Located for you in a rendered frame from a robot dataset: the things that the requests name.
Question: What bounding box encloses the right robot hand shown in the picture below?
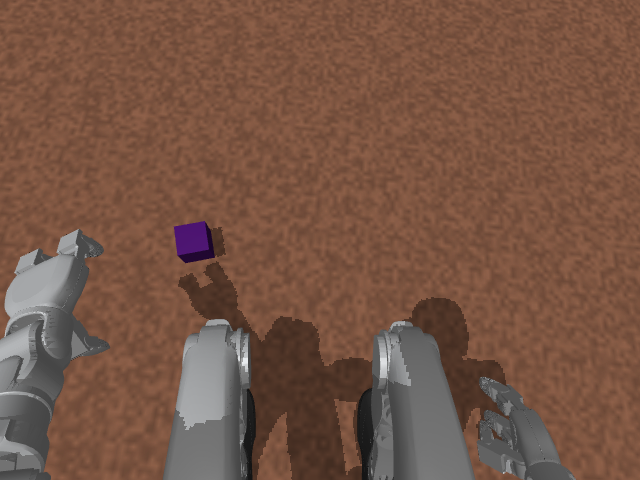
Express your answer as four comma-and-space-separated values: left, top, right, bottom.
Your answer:
477, 377, 561, 480

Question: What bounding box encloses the right robot foot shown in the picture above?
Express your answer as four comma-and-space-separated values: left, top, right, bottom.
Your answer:
357, 388, 394, 480

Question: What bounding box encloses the right robot arm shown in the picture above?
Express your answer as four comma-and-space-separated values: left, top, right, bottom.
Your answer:
524, 462, 576, 480

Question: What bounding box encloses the left robot arm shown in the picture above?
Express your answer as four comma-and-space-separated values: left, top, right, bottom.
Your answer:
0, 306, 74, 480

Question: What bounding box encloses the cube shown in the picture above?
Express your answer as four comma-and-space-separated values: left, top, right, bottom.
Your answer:
174, 221, 215, 263

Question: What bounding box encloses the left robot hand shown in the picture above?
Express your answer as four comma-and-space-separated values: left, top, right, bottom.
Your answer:
4, 229, 110, 360

